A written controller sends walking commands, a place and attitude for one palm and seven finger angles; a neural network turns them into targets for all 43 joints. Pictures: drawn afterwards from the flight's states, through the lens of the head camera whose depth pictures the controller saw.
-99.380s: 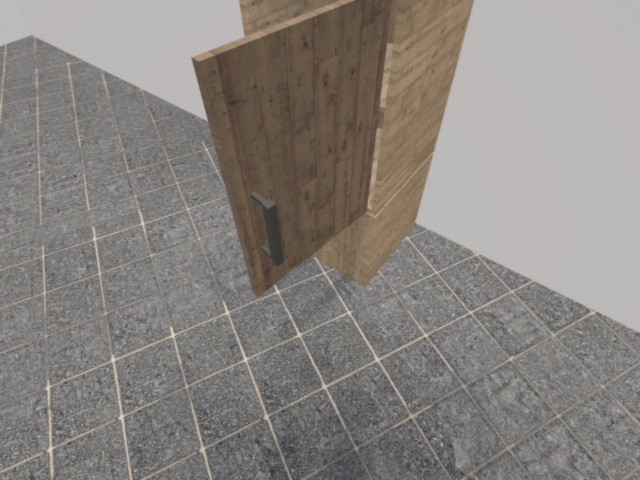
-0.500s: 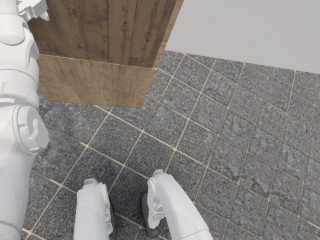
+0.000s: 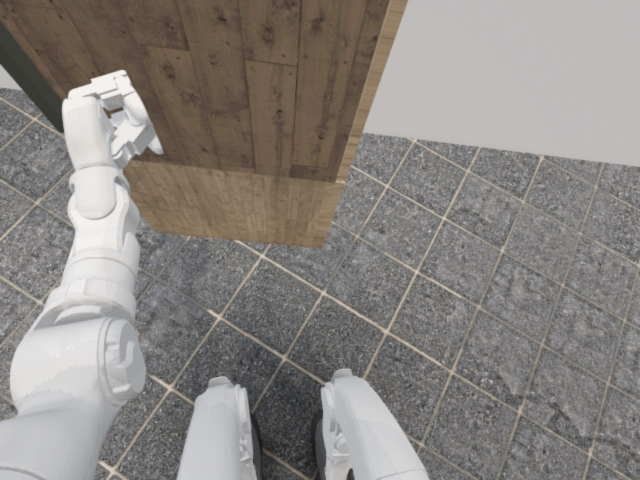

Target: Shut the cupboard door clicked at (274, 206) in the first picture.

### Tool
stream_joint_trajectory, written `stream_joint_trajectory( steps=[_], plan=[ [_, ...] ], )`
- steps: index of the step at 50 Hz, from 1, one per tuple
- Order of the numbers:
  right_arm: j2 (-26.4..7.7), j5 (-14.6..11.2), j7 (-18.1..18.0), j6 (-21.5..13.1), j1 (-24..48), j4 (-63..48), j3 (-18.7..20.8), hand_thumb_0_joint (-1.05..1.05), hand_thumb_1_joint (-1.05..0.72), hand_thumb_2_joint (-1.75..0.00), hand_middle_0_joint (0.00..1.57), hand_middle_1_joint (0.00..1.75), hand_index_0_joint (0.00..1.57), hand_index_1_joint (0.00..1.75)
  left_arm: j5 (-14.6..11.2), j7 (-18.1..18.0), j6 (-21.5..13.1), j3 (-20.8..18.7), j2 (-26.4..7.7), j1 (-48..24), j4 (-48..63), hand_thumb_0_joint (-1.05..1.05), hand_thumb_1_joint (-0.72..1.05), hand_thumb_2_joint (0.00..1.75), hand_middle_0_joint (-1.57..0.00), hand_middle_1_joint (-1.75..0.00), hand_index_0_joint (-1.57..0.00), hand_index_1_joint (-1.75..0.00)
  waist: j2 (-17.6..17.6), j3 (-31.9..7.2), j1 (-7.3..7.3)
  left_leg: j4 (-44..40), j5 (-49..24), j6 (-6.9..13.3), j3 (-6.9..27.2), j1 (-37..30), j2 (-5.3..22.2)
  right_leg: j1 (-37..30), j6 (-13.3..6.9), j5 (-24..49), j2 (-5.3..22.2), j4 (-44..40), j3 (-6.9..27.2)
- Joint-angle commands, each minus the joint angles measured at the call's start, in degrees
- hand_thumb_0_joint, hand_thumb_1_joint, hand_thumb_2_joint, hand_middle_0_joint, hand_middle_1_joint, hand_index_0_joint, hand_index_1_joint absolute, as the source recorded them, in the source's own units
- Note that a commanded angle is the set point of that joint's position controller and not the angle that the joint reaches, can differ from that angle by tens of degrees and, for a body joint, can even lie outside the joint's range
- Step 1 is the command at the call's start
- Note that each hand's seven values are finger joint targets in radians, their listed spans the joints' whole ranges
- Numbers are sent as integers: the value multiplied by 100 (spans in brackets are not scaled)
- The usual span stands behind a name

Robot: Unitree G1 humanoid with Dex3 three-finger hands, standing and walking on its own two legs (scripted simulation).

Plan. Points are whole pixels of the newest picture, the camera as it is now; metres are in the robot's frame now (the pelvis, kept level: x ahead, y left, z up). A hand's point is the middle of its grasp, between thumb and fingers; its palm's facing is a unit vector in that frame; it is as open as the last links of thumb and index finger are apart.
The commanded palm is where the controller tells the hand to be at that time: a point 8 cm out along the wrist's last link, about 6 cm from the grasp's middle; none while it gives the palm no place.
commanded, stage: pull the fist back off the door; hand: left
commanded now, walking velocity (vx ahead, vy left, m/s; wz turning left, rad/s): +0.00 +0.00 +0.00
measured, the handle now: (34, 64) +0.60 +0.27 +0.04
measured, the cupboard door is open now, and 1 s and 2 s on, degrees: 0 0 0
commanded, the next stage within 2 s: draw the hand back to the body in 0.08 s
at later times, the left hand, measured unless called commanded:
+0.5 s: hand (79, 174) +0.42 +0.18 +0.10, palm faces +0.16 -0.99 -0.05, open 3.1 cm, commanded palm +0.39 +0.22 +0.12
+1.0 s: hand out of the picture +0.30 +0.26 +0.21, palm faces +0.30 -0.91 -0.27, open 3.4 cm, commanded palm +0.25 +0.29 +0.24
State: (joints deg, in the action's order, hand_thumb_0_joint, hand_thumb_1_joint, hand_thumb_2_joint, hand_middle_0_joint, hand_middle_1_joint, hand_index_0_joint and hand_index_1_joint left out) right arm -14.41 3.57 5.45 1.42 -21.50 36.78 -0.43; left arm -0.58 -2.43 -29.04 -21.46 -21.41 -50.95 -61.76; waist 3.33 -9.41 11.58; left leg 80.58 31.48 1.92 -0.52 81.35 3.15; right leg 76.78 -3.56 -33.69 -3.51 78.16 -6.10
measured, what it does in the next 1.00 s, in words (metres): rises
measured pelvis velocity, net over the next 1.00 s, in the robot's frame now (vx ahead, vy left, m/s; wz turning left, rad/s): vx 0.03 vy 0.02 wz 0.05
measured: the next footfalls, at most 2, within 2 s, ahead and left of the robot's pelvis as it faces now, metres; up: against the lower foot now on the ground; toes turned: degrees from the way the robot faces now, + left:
none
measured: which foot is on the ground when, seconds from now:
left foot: down 0.00-1.00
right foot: down 0.00-1.00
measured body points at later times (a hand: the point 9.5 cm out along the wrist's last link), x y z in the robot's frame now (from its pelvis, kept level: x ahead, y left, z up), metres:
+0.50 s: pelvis +0.02 +0.00 +0.06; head +0.12 -0.01 +0.50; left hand +0.41 +0.23 +0.11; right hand +0.10 -0.24 -0.07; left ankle +0.04 +0.10 -0.59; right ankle +0.02 -0.09 -0.59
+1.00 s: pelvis +0.03 +0.02 +0.14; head +0.03 +0.01 +0.59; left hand +0.28 +0.30 +0.23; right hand +0.22 -0.20 +0.05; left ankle +0.04 +0.10 -0.59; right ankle +0.02 -0.09 -0.59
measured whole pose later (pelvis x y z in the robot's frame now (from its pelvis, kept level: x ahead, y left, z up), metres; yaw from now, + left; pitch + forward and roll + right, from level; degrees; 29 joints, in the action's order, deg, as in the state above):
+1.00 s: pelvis +0.03 +0.02 +0.14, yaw +3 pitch +3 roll -1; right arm -13.5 -3.5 -5.2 3.4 -11.9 29.9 -2.1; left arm -4.3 -6.3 -6.4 -6.9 -17.9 4.4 -8.0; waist 2.7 -4.1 -0.6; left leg 38.2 18.5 3.2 -2.6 22.7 -1.1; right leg 18.6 -1.0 -20.3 -1.2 36.0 -2.5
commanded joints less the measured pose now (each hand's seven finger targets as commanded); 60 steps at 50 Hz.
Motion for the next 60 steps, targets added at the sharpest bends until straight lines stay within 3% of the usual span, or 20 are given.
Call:
stream_joint_trajectory(
  steps=[1,2,5,10,13,15,20,21,23,27,31,35,36,38,42,46,50,55,58,60],
  plan=[
    [-954,-57,-62,-35,-1033,-190,443,0,-90,-90,20,30,20,30,-148,71,-522,500,-531,-2089,1689,0,90,90,-130,-150,-130,-150,793,-3779,10,-724,-2843,-13,440,-3357,-165,-2024,257,3084,24,-1070,602],
    [-954,-68,-80,-11,-991,-127,463,0,-90,-90,20,30,20,30,-168,75,-483,573,-429,-2244,1563,0,90,90,-130,-150,-130,-150,651,-3520,130,-712,-2683,-1,431,-3236,-168,-1968,294,3030,41,-1135,603],
    [-946,-77,-136,49,-909,-107,470,0,-90,-90,20,30,20,30,-191,65,-428,585,-364,-2212,1210,0,90,90,-130,-150,-130,-150,256,-3085,173,-724,-2388,27,373,-2860,-224,-2089,312,2958,63,-1223,659],
    [-886,-36,-178,66,-663,-137,420,0,-90,-90,20,30,20,30,-200,62,-655,497,-423,-2146,753,0,90,90,-130,-150,-130,-150,57,-2806,113,-613,-2232,36,288,-2415,-279,-2195,320,3047,99,-1177,771],
    [-879,-84,-150,119,-491,-475,442,0,-90,-90,20,30,20,30,-241,147,-866,118,-894,-1324,1733,0,90,90,-130,-150,-130,-150,733,-3982,-539,-901,-2939,-36,231,-3372,-309,-2936,245,3653,117,-1140,807],
    [-836,-176,-127,151,-372,-682,439,0,-90,-90,20,30,20,30,-347,253,-779,245,-755,-568,2385,0,90,90,-130,-150,-130,-150,751,-4257,-737,-1175,-3302,-63,219,-3932,-297,-3300,241,3934,97,-1292,747],
    [-789,-464,-270,248,-242,-988,410,0,-90,-90,20,30,20,30,-774,436,39,602,-315,526,3208,0,90,90,-130,-150,-130,-150,-322,-3097,-648,-1932,-2479,35,101,-3722,-333,-4099,378,3669,73,-2188,775],
    [-803,-488,-350,210,-235,-1014,407,0,-90,-90,20,30,20,30,-866,438,95,560,-370,510,3482,0,90,90,-130,-150,-130,-150,-498,-3042,-629,-2016,-2383,53,103,-3729,-337,-4268,382,3632,90,-2289,810],
    [-747,-543,-466,128,-102,-971,373,0,-90,-90,20,30,20,30,-997,449,136,754,-136,521,3626,0,90,90,-130,-150,-130,-150,-837,-2377,-513,-2186,-1862,72,35,-3585,-354,-4297,470,3212,158,-2664,930],
    [-748,-535,-588,-90,69,-797,339,0,-90,-90,20,30,20,30,-953,543,-108,1052,8,704,3817,0,90,90,-130,-150,-130,-150,-318,-1760,-532,-2555,-1642,46,146,-4254,-311,-3866,347,2437,125,-2889,743],
    [-805,-587,-588,-165,223,-928,315,0,-90,-90,20,30,20,30,-978,837,80,1161,-15,1811,3815,0,90,90,-127,-147,-127,-147,255,-1520,-780,-3013,-1606,1,207,-4892,-315,-3894,237,2074,99,-3165,602],
    [-766,-679,-630,-209,596,-1253,236,0,-90,-90,20,30,20,30,-1282,994,548,899,-227,2694,4417,0,90,90,-116,-135,-116,-135,76,-1340,-1056,-3459,-1692,2,183,-5101,-302,-4413,235,2110,113,-3452,537],
    [-634,-686,-751,63,778,-1383,304,0,-90,-90,20,30,20,30,-653,525,836,976,-736,2975,4816,0,90,90,-113,-132,-113,-132,-25,-1696,-1214,-3788,-1808,-30,133,-5489,-328,-4936,170,2117,265,-3723,847],
    [-536,-700,-890,170,1002,-1608,235,0,-90,-90,20,30,20,30,-618,132,1197,1086,-473,3347,5527,0,90,90,-108,-126,-108,-126,-191,-1169,-1139,-4042,-1775,-10,121,-5534,-301,-5107,233,2132,276,-3986,778],
    [-534,-693,-1092,170,1312,-1621,142,0,-90,-90,20,30,20,30,-470,-315,1606,878,-779,3572,6226,0,90,90,-97,-114,-97,-114,-192,-676,-1135,-4503,-1754,23,162,-5946,-223,-5457,226,2041,295,-4421,747],
    [-538,-700,-1158,-40,1477,-1572,96,0,-90,-90,20,30,20,30,-407,-441,1848,1143,-531,3714,6774,0,90,90,-86,-102,-86,-102,263,-312,-1104,-4975,-1811,-2,281,-6719,-164,-5580,166,2039,276,-4815,631],
    [-502,-664,-1103,-275,1502,-1497,29,0,-90,-90,20,30,20,30,-397,-454,2040,1261,-276,4685,7287,0,90,90,-75,-90,-75,-90,247,-153,-1171,-5368,-2308,-81,442,-7291,-83,-5964,151,2420,267,-5065,488],
    [-494,-621,-1012,-396,1579,-1454,10,0,-90,-90,20,30,20,30,-441,-396,2219,762,-507,5740,7865,0,90,90,-61,-75,-61,-75,-209,159,-1310,-5658,-2945,-122,357,-7408,-55,-6487,188,2860,300,-5378,440],
    [-457,-584,-979,-440,1662,-1415,-6,0,-90,-90,20,30,20,30,-457,-388,2242,369,-749,6010,8294,0,90,90,-53,-66,-53,-66,-119,238,-1371,-5765,-3000,-121,291,-7451,-79,-6701,186,2964,326,-5540,466],
    [-419,-569,-968,-513,1700,-1395,-7,0,-90,-90,20,30,20,30,-425,-407,2208,169,-873,6061,8816,0,90,90,-47,-60,-47,-60,246,109,-1393,-5789,-3183,-148,284,-7585,-78,-6821,183,3017,332,-5574,467]
  ],
)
